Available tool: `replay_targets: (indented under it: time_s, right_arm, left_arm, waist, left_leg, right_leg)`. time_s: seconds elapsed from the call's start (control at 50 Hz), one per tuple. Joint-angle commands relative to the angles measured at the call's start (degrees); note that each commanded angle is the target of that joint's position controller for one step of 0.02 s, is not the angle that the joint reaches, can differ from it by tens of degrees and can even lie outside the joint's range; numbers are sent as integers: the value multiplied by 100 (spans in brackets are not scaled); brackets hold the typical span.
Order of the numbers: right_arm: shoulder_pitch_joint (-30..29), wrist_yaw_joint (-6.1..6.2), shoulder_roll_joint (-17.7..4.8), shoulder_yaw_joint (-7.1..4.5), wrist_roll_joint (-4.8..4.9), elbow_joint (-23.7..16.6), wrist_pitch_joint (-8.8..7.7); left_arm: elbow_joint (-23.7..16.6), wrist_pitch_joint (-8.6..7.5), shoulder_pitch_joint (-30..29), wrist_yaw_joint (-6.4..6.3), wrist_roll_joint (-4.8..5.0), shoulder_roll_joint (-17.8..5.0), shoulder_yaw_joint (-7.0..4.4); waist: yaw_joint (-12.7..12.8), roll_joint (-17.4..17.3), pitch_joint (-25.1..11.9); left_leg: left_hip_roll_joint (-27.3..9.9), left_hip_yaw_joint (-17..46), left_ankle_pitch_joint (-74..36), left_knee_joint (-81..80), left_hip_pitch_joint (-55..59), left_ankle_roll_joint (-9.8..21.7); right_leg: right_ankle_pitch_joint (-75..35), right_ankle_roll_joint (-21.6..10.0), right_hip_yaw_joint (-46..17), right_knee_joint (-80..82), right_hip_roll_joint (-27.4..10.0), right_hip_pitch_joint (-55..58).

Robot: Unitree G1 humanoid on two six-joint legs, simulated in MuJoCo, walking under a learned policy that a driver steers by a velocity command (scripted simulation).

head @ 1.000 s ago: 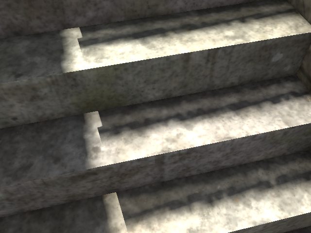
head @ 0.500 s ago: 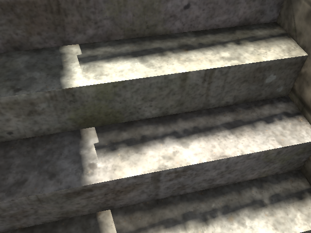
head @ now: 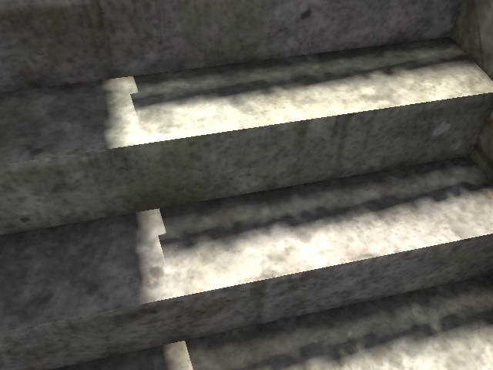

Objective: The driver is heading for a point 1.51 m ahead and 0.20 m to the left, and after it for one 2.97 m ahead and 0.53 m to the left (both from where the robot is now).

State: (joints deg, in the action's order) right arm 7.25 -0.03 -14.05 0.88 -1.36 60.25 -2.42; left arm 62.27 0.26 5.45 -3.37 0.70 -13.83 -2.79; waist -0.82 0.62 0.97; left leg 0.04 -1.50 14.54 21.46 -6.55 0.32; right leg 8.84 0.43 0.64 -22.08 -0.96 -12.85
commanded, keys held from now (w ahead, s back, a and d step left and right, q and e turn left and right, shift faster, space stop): no key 0.46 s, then w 0.54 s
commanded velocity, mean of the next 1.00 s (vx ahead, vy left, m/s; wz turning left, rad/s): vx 0.16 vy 0.00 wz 0.00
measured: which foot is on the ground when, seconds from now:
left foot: down 0.00-1.00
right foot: down 0.00-1.00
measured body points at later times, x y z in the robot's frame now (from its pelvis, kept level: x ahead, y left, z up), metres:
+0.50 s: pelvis +0.01 +0.00 +0.00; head +0.02 +0.00 +0.45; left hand +0.09 +0.26 -0.14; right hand +0.08 -0.26 -0.14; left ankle -0.03 +0.11 -0.74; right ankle +0.03 -0.12 -0.74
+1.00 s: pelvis +0.04 -0.01 +0.00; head +0.05 -0.01 +0.45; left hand +0.18 +0.25 -0.13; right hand +0.16 -0.26 -0.13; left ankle -0.03 +0.11 -0.74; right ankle +0.03 -0.12 -0.74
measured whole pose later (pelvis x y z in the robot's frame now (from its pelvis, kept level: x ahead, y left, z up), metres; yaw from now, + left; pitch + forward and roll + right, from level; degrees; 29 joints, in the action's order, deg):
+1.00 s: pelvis +0.04 -0.01 +0.00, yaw +0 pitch +0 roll +0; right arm 8.1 -0.1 -14.5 2.1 -0.7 55.3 -4.1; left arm 61.1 -2.0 1.6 -1.7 0.8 -13.5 -1.1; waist -0.8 -0.8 -0.2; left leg -0.9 -0.7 16.0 17.2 -1.2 -0.4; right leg 11.9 -0.1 0.9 -20.6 0.0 -8.8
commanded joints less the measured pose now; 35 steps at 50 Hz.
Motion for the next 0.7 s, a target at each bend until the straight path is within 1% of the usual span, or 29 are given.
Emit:
replay_targets:
  time_s: [0.02,0.34,0.36,0.4,0.46,0.48,0.5,0.52,0.56,0.58,0.64,0.7]
  right_arm:
    - [-13,22,-693,-114,4,-237,-51]
    - [270,77,-699,-109,12,-355,-37]
    - [286,86,-636,-94,41,-366,-58]
    - [356,94,-672,-98,37,-358,-76]
    - [369,94,-667,-96,33,-384,-81]
    - [415,99,-581,-66,23,-349,-78]
    - [387,107,-530,-46,23,-346,-73]
    - [310,123,-542,-40,25,-359,-70]
    - [236,153,-582,-41,41,-392,-87]
    - [215,128,-503,-5,41,-421,-103]
    - [250,105,-593,-17,66,-462,-162]
    - [242,90,-608,-20,80,-516,-192]
  left_arm:
    - [-174,-52,-130,-26,-4,-647,-99]
    - [0,-50,-113,-21,0,-629,-85]
    - [-10,-45,-104,-11,-63,-693,-101]
    - [-15,-37,-101,-7,-51,-679,-107]
    - [-10,-24,-80,-11,-36,-660,-109]
    - [22,-19,-27,-9,-48,-575,-83]
    - [18,-16,-73,-8,-49,-537,-67]
    - [-20,-24,-172,-13,-47,-517,-57]
    - [-59,-66,-254,-18,-44,-556,-52]
    - [-73,-82,-262,12,-32,-478,-14]
    - [-108,-154,-261,39,-9,-550,-11]
    - [-151,-221,-293,49,11,-553,2]
  waist:
    - [5,-105,-296]
    - [17,-59,-261]
    - [19,-46,-230]
    - [15,-57,-263]
    - [29,-56,-254]
    - [46,-68,-363]
    - [53,-65,-291]
    - [62,-92,-196]
    - [73,-113,-74]
    - [78,-114,19]
    - [51,-98,-75]
    - [30,-141,-175]
  left_leg:
    - [-396,362,-884,-442,-398,34]
    - [-351,339,-739,-455,-393,-3]
    - [-366,326,-757,-439,-446,20]
    - [-363,320,-732,-451,-474,16]
    - [-370,322,-667,-467,-494,7]
    - [-345,310,-305,-563,-452,2]
    - [-315,310,84,-661,-496,-8]
    - [-290,323,351,-739,-547,-14]
    - [-281,359,521,-805,-575,2]
    - [-326,381,430,-832,-572,21]
    - [-333,401,93,-786,-359,75]
    - [-347,425,-201,-728,-179,133]
  right_leg:
    - [-919,-165,-310,163,-295,537]
    - [-926,-188,-294,197,-277,516]
    - [-1059,-141,-343,226,-280,576]
    - [-1116,-143,-339,208,-278,657]
    - [-1076,-151,-341,225,-270,678]
    - [-801,-150,-331,325,-255,752]
    - [-511,-137,-321,404,-225,734]
    - [-282,-116,-318,466,-203,669]
    - [-98,-101,-314,497,-164,561]
    - [-213,-106,-322,519,-211,514]
    - [-382,-143,-305,452,-194,497]
    - [-475,-180,-266,343,-172,487]
Keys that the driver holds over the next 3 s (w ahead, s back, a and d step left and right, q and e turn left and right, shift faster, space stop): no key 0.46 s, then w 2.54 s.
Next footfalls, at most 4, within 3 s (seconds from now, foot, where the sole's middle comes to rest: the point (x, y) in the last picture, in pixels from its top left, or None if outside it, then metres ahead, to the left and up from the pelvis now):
none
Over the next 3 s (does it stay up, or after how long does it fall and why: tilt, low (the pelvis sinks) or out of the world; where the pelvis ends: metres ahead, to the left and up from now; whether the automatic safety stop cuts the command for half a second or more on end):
stays up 0.03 0.01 0.01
